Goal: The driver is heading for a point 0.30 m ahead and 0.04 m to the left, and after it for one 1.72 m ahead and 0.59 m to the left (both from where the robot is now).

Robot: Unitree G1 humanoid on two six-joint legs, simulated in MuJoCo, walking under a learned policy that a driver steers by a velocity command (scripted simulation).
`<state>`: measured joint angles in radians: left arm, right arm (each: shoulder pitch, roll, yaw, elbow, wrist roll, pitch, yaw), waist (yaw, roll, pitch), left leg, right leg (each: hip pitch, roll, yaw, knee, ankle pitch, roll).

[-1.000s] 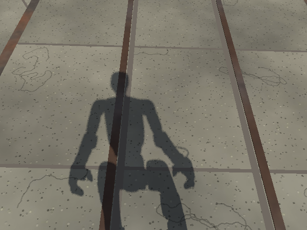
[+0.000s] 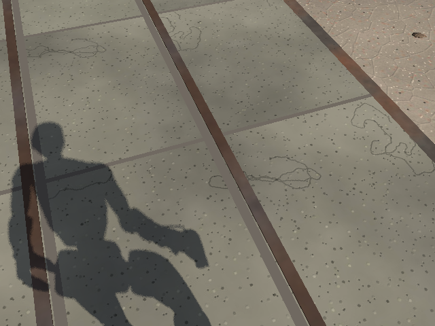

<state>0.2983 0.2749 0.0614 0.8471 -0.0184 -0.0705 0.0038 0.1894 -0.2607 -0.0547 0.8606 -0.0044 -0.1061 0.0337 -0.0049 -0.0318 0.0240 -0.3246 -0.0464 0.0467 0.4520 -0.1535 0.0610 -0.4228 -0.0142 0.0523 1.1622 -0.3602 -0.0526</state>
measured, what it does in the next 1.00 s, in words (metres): walks ahead, turning left: right foot, then left foot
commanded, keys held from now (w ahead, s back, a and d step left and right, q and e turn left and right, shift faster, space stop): w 0.12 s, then w+q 0.28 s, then q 0.60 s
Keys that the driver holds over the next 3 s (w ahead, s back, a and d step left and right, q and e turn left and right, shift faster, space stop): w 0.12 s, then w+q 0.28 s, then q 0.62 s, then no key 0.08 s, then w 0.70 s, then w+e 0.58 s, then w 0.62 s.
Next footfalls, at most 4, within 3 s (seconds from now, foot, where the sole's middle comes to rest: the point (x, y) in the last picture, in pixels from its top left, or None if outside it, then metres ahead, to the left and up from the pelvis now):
0.38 right None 0.40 -0.14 -0.77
0.82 left None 0.47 0.14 -0.77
1.26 right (249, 310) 0.53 -0.09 -0.77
1.68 left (131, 290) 0.59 0.28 -0.77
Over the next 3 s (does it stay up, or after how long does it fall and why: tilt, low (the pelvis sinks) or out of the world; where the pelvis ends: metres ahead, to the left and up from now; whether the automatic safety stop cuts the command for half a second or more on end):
stays up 1.21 0.42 0.01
